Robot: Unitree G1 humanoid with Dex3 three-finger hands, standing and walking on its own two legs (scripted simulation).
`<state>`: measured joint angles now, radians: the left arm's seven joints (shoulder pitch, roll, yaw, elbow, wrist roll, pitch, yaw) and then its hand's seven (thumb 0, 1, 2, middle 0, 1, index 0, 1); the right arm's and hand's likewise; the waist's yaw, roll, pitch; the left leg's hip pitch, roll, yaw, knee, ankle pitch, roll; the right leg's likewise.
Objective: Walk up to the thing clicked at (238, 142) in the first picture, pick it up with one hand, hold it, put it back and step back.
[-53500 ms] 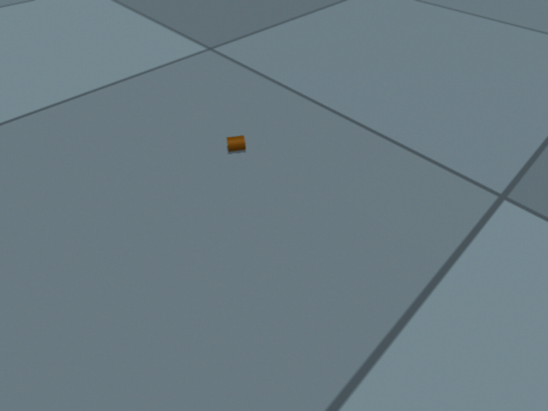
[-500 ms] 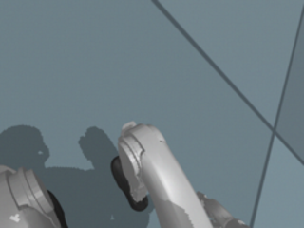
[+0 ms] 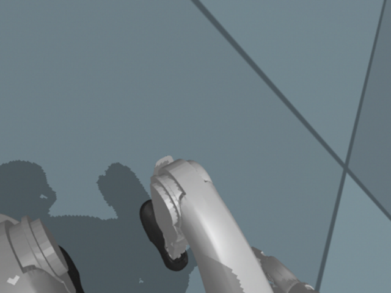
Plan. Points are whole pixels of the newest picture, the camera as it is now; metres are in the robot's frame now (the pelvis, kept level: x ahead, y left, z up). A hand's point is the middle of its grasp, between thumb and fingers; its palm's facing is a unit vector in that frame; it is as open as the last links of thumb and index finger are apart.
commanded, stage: open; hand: left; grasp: from above
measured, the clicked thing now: out of the picture +0.48 +0.35 -0.27
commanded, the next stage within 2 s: withdraw in 0.30 s
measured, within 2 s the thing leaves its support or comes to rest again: neither
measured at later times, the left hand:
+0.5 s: hand out of the picture +0.48 +0.34 -0.23, palm faces -0.42 -0.12 -0.90, open 13.7 cm
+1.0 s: hand out of the picture +0.48 +0.37 -0.07, palm faces -0.43 -0.12 -0.90, open 13.9 cm
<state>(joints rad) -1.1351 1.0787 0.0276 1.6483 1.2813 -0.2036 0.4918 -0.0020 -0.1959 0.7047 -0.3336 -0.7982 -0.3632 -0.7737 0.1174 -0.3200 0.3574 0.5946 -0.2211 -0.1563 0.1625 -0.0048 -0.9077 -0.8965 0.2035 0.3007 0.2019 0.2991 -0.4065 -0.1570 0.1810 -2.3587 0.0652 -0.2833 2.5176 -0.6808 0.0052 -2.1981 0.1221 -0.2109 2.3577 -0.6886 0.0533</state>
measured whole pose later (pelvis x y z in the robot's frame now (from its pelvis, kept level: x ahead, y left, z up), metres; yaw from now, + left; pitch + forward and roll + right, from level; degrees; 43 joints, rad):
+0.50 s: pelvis +0.00 +0.00 +0.00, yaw +0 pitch +27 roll -15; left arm -1.12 1.07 0.04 1.61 1.27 -0.22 0.47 0.00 -0.45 0.94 -0.10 -1.02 -0.12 -1.00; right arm 0.11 -0.33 0.36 0.59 -0.22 -0.14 0.16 0.00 -0.91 -0.90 0.20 0.30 0.20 0.30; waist -0.40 -0.15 0.19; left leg -2.35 0.07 -0.29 2.51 -0.68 0.00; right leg -2.20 0.12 -0.21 2.35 -0.68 0.05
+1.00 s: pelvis +0.00 +0.00 +0.05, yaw +5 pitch +33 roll -11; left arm -1.07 0.84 -0.04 1.21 1.10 0.01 0.07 0.00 -0.47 0.96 -0.10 -0.97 -0.11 -0.96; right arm 0.18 -0.30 0.15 0.59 -0.10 0.02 0.16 0.00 -0.90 -0.90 0.20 0.30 0.20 0.30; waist -0.26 0.01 -0.01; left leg -2.28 0.06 -0.18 2.33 -0.65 0.01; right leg -2.14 0.08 -0.14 2.24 -0.70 0.03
